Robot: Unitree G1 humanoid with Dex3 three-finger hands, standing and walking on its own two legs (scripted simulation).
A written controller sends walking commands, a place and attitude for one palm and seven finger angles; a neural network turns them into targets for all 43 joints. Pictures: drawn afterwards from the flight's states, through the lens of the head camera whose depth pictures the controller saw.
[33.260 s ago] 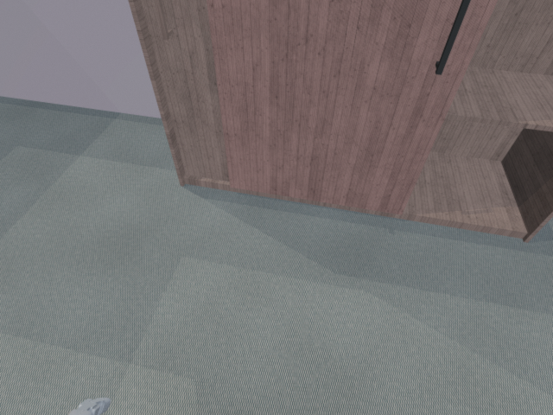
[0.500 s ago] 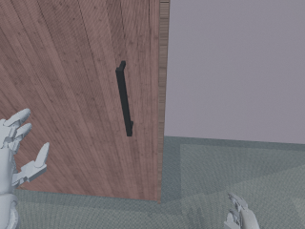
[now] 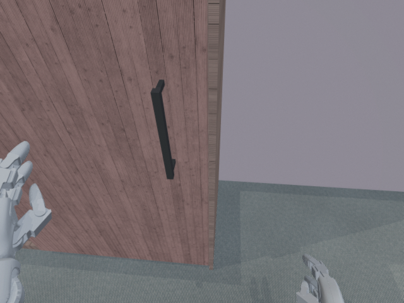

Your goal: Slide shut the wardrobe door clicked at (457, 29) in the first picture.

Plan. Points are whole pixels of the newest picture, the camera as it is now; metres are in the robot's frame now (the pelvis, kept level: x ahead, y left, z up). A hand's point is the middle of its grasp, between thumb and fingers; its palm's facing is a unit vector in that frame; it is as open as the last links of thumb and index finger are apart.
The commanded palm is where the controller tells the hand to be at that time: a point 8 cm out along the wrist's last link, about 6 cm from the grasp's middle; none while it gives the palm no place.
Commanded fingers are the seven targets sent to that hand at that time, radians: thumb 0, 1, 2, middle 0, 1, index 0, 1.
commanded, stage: step back with the hand held close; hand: left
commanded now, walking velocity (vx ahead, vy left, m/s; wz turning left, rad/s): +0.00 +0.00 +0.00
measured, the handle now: (166, 135) +0.44 +0.15 +0.11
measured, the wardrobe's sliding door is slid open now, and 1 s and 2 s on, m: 0.00 0.00 0.00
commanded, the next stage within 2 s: stop stepping back and stand still in 1.12 s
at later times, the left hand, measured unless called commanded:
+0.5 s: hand (14, 235) +0.15 +0.29 +0.16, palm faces +0.45 -0.76 -0.47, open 7.4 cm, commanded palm +0.09 +0.33 +0.17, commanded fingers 0.00 0.90 0.90 -0.20 -0.30 -0.20 -0.30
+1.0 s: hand out of the picture +0.04 +0.30 +0.16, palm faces +0.56 -0.72 -0.41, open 7.4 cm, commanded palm -0.02 +0.34 +0.17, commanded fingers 0.00 0.90 0.90 -0.20 -0.30 -0.20 -0.30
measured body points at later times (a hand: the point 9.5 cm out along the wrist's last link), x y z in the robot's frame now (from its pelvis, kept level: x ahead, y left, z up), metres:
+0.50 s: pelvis -0.06 +0.03 -0.02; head -0.05 +0.03 +0.43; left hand +0.12 +0.33 +0.18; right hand +0.12 -0.21 -0.09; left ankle +0.00 +0.14 -0.74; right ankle -0.01 -0.12 -0.74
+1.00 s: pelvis -0.14 +0.03 -0.03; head -0.14 +0.04 +0.42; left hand +0.01 +0.34 +0.19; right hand +0.04 -0.21 -0.11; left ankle -0.01 +0.14 -0.73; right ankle -0.01 -0.11 -0.74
